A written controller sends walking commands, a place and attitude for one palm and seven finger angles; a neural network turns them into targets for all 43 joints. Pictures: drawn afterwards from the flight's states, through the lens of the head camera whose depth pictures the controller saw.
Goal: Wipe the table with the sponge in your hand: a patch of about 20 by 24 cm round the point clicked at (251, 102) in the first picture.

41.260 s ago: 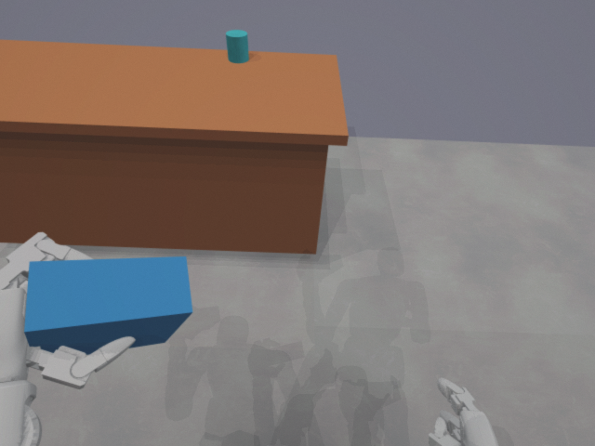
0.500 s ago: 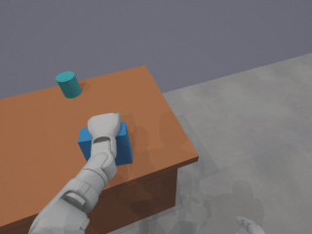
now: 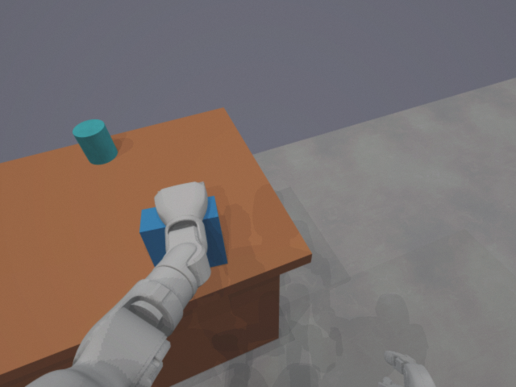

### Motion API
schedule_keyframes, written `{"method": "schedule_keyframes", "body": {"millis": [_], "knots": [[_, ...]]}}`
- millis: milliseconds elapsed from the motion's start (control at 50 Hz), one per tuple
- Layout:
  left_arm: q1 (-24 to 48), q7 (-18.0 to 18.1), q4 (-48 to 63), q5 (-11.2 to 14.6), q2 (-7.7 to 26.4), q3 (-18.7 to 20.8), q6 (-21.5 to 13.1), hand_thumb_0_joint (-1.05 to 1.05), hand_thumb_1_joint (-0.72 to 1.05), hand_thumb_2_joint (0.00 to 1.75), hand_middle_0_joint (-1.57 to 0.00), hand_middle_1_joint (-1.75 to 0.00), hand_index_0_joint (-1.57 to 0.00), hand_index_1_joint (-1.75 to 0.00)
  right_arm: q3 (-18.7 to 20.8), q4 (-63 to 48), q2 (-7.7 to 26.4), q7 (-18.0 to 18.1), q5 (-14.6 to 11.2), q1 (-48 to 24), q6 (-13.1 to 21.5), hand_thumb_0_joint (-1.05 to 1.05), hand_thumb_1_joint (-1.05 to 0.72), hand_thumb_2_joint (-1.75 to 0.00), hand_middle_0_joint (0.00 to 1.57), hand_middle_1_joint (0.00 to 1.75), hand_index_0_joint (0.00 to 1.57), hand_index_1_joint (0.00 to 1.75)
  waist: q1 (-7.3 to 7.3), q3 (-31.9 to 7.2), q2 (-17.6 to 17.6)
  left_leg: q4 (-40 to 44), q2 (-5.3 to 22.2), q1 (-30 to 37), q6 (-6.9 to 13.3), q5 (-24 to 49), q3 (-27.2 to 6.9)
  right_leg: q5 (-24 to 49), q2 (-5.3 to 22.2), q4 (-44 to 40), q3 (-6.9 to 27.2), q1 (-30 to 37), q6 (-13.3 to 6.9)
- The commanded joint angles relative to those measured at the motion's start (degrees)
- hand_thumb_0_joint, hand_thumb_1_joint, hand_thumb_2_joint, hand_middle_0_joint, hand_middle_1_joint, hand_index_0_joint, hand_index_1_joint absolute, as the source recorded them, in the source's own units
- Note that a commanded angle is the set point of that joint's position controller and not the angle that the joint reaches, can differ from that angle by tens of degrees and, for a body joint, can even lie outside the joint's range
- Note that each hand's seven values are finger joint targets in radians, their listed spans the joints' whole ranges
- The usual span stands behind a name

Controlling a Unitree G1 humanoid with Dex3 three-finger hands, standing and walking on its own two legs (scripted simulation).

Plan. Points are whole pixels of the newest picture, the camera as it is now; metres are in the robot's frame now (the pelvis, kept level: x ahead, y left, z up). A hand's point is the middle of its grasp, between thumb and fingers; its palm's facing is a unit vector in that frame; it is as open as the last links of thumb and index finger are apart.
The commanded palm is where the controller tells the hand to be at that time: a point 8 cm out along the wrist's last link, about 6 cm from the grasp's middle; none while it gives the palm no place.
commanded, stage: wipe forward along the third lane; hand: left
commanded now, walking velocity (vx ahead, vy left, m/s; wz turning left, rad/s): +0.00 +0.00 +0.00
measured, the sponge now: (189, 245) +0.38 +0.16 -0.03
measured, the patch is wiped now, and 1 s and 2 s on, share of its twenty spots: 0.65 0.80 0.85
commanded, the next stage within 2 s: wipe back along the third lane in 1.50 s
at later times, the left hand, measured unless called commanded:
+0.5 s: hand (187, 204) +0.44 +0.17 +0.02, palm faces -0.10 -0.02 -0.99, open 10.2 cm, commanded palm +0.43 +0.18 +0.06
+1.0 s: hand (181, 181) +0.49 +0.19 +0.03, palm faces -0.10 -0.01 -0.99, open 10.2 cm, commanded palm +0.49 +0.19 +0.07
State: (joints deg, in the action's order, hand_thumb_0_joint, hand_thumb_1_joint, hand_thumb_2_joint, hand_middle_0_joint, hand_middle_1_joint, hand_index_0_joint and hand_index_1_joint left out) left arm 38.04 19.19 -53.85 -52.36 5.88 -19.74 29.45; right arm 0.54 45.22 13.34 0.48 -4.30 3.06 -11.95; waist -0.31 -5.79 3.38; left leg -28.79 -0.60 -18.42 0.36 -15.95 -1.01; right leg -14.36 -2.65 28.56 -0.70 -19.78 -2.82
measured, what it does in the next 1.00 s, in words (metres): stands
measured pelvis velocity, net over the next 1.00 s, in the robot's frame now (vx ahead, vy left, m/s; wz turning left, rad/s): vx -0.02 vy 0.01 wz -0.04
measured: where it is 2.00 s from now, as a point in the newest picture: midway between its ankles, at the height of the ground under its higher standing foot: outside the picture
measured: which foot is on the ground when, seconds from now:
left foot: down 0.00-1.00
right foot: down 0.00-1.00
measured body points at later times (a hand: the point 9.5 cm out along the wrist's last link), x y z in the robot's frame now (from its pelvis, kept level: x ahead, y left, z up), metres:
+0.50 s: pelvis -0.02 +0.00 -0.01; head +0.03 -0.02 +0.44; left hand +0.44 +0.16 +0.08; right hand +0.04 -0.26 -0.15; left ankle -0.02 +0.12 -0.74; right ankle +0.00 -0.09 -0.74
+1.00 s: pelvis -0.02 +0.01 -0.02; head +0.08 +0.01 +0.42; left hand +0.49 +0.19 +0.08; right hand +0.00 -0.25 -0.15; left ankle -0.02 +0.12 -0.74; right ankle +0.00 -0.09 -0.74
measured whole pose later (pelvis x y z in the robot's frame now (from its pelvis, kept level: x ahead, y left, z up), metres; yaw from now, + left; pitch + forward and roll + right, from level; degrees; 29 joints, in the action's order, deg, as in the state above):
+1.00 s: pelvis -0.02 +0.01 -0.02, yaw -2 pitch +18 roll -1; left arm 65.1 21.2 -81.3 -56.3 19.8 -6.2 24.1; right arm 0.2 46.7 14.5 -0.5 -2.8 14.0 -3.8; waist 9.9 -7.1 2.7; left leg -37.4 0.2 -38.1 1.4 -17.2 0.5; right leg -13.3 -3.4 33.9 0.5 -38.5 -1.6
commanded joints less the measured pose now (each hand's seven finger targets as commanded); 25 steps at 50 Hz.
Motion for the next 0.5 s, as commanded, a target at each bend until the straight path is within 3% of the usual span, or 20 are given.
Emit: {"method": "schedule_keyframes", "body": {"millis": [0,20,80,120,140,240,300,380,420,480], "knots": [[26.17,1.96,4.69,-2.65,9.22,4.11,-1.43,0.0,0.1,1.3,-1.2,-1.6,-1.2,-1.6,0.92,-6.41,6.28,0.91,0.6,-4.77,2.04,0.0,-0.9,-0.9,0.2,0.3,0.2,0.3,2.27,-13.93,-8.67,2.2,-0.99,0.45,1.99,9.92,2.13,17.89,2.12,-3.19,2.54,9.13,0.36],[27.2,1.95,5.11,-2.99,11.48,5.93,-2.13,0.0,0.1,1.3,-1.2,-1.6,-1.2,-1.6,1.03,-6.36,6.48,1.11,0.68,-4.42,2.14,0.0,-0.9,-0.9,0.2,0.3,0.2,0.3,1.91,-15.12,-8.47,2.37,-0.95,0.06,1.95,9.85,1.75,17.5,2.12,-2.98,2.9,9.71,0.24],[28.52,2.38,2.27,-4.49,10.81,4.88,-2.88,0.0,0.1,1.3,-1.2,-1.6,-1.2,-1.6,1.09,-6.09,6.5,1.34,0.95,-2.92,2.57,0.0,-0.9,-0.9,0.2,0.3,0.2,0.3,2.93,-14.76,-7.52,1.6,-0.91,-0.69,1.97,9.12,2.07,16.3,2.12,-2.7,2.72,7.61,0.35],[28.64,2.46,0.26,-4.5,12.14,6.13,-3.09,0.0,0.1,1.3,-1.2,-1.6,-1.2,-1.6,1.2,-5.9,6.66,1.45,1.02,-2.14,2.87,0.0,-0.9,-0.9,0.2,0.3,0.2,0.3,3.04,-15.59,-7.85,1.49,-0.86,-1.98,1.88,8.62,1.94,15.33,2.06,-2.55,2.75,7.57,0.45],[28.72,2.58,-1.51,-4.43,12.13,5.91,-2.95,0.0,0.1,1.3,-1.2,-1.6,-1.2,-1.6,1.05,-5.82,6.83,1.52,1.0,-1.75,3.01,0.0,-0.9,-0.9,0.2,0.3,0.2,0.3,3.49,-14.15,-8.03,1.32,-0.75,-2.68,1.85,7.66,2.18,14.24,2.04,-2.64,2.72,6.33,0.64],[32.42,3.5,-3.94,-4.57,17.23,8.97,-3.43,0.0,0.1,1.3,-1.2,-1.6,-1.2,-1.6,1.26,-5.06,7.68,1.7,1.19,0.72,4.02,0.0,-0.9,-0.9,0.2,0.3,0.2,0.3,4.28,-17.13,-7.12,0.35,-0.61,-5.23,1.98,6.62,2.32,13.36,2.25,-1.93,3.47,6.31,1.08],[32.08,3.76,-6.7,-5.26,14.92,7.48,-3.41,0.0,0.1,1.3,-1.2,-1.6,-1.2,-1.6,1.55,-4.52,7.66,1.22,1.29,2.46,4.55,0.0,-0.9,-0.9,0.2,0.3,0.2,0.3,4.89,-17.9,-6.55,-0.59,-0.45,-5.81,1.95,7.59,2.51,15.23,1.96,-1.19,3.09,5.12,0.96],[33.64,4.04,-8.3,-3.97,18.31,10.12,-3.55,0.0,0.1,1.3,-1.2,-1.6,-1.2,-1.6,1.75,-4.32,8.34,0.86,1.1,4.18,5.18,0.0,-0.9,-0.9,0.2,0.3,0.2,0.3,5.1,-19.12,-7.81,-0.78,-0.32,-7.76,2.03,7.03,2.44,15.79,1.92,-1.05,3.26,6.04,1.38],[35.13,4.17,-8.98,-3.55,18.3,10.43,-3.87,0.0,0.1,1.3,-1.2,-1.6,-1.2,-1.6,1.98,-4.16,8.34,0.77,1.03,4.95,5.67,0.0,-0.9,-0.9,0.2,0.3,0.2,0.3,5.62,-18.99,-8.09,-0.68,-0.25,-8.63,2.1,6.67,2.14,14.98,1.78,-0.84,2.85,5.48,1.46],[36.96,4.48,-11.03,-4.72,18.58,9.58,-4.3,0.0,0.1,1.3,-1.2,-1.6,-1.2,-1.6,2.0,-3.44,8.73,0.59,1.16,6.49,6.43,0.0,-0.9,-0.9,0.2,0.3,0.2,0.3,6.75,-16.99,-6.62,-1.02,-0.03,-9.2,2.27,4.85,2.13,11.76,1.56,-1.12,2.77,2.01,1.44]]}}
